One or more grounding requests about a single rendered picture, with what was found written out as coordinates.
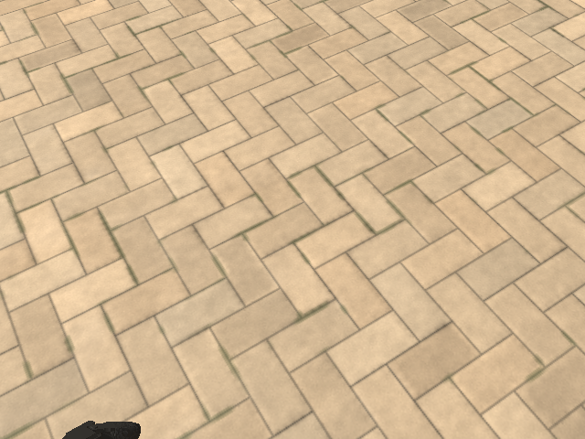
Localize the left robot hand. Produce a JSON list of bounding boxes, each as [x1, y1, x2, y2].
[[62, 421, 141, 439]]

